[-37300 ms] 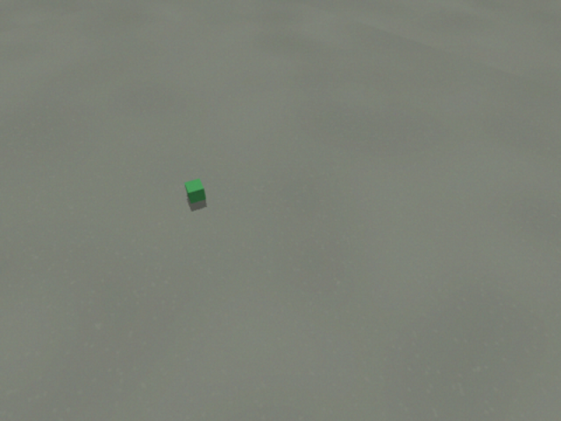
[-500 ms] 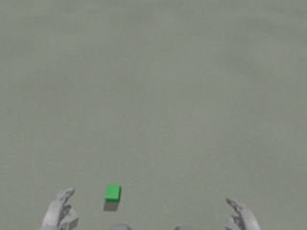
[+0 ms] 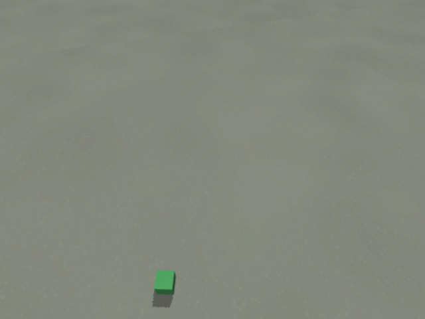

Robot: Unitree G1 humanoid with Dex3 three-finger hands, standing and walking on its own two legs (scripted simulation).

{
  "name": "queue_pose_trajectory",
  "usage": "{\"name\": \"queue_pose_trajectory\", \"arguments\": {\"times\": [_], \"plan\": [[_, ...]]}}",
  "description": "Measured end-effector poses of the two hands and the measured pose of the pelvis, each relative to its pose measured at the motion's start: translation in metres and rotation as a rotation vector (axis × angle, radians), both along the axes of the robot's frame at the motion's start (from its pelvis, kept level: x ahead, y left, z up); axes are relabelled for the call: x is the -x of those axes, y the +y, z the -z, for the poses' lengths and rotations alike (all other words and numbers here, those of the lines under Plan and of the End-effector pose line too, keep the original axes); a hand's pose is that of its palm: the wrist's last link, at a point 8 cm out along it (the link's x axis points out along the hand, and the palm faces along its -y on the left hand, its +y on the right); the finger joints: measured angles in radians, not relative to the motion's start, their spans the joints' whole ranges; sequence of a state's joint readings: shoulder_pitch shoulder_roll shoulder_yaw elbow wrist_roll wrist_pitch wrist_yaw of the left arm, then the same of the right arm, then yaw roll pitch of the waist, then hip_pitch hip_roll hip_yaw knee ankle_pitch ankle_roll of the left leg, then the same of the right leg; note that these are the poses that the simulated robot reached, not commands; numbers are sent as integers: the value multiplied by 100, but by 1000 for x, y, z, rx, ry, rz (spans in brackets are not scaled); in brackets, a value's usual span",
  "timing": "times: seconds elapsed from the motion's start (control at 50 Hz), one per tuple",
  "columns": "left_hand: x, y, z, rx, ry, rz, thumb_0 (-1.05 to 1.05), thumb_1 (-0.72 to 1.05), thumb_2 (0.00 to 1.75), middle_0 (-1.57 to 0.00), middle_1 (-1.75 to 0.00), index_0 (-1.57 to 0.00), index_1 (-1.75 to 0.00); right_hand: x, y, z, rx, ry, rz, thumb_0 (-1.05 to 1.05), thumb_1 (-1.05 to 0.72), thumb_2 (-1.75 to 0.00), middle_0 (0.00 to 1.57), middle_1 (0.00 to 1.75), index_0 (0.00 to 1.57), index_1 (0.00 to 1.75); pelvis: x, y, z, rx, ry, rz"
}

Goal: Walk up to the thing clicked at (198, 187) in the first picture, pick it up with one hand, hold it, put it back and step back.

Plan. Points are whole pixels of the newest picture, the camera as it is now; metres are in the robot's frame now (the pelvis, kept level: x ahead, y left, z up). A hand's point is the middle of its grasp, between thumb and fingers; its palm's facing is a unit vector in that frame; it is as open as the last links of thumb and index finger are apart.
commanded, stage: stand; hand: left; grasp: from above
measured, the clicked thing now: (165, 282) +0.40 +0.19 -0.74
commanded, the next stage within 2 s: step back in 1.88 s
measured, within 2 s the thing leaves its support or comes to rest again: neither
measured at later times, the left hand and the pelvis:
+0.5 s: hand out of the picture +0.03 +0.22 -0.16, palm faces +0.02 -0.94 -0.33, open 7.4 cm; pelvis +0.00 -0.02 +0.01, yaw +0 degrees
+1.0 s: hand out of the picture +0.10 +0.22 -0.15, palm faces +0.02 -0.95 -0.33, open 7.4 cm; pelvis +0.02 -0.02 +0.01, yaw +0 degrees
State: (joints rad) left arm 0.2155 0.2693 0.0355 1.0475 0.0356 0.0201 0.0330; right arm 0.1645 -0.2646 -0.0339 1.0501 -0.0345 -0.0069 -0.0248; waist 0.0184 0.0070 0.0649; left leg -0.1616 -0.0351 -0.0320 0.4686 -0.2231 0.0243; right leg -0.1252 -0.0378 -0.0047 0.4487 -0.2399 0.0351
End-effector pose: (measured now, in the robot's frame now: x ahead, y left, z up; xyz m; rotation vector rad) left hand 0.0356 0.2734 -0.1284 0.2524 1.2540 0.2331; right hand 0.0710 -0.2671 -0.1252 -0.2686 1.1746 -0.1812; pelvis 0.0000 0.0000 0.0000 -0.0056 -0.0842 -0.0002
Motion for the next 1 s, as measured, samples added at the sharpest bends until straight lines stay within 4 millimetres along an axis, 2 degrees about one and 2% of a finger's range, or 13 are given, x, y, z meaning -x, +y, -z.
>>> {"name": "queue_pose_trajectory", "arguments": {"times": [0.22,0.42,0.58,0.76,0.88,1.0], "plan": [[14,3,-6,-22,34,-5,0,90,89,-21,-30,-20,-30,16,-15,0,5,46,17,0,-90,-89,20,30,20,30,7,-6,-4,-3,-9,-6],[12,-4,-8,-22,53,-3,0,90,89,-21,-30,-20,-30,25,-30,0,15,88,21,0,-91,-89,20,30,20,30,5,-15,-5,-2,0,-9],[-2,-11,-8,-17,56,5,0,90,89,-21,-30,-20,-30,20,-37,-1,16,105,20,0,-91,-89,20,30,20,30,-3,-21,-6,-1,11,-7],[-31,-16,-10,-7,18,12,0,90,89,-21,-30,-20,-30,2,-38,-3,19,90,13,0,-91,-89,20,30,20,30,-15,-23,-8,-1,17,-2],[-48,-16,-12,-8,-16,22,0,90,89,-21,-30,-20,-30,-11,-38,-6,24,59,10,0,-91,-89,20,30,20,30,-18,-23,-8,-2,16,0],[-56,-12,-15,-13,-35,28,0,90,89,-21,-30,-20,-30,-18,-39,-8,29,41,5,0,-91,-89,20,30,20,30,-19,-22,-9,-3,16,0]]}}
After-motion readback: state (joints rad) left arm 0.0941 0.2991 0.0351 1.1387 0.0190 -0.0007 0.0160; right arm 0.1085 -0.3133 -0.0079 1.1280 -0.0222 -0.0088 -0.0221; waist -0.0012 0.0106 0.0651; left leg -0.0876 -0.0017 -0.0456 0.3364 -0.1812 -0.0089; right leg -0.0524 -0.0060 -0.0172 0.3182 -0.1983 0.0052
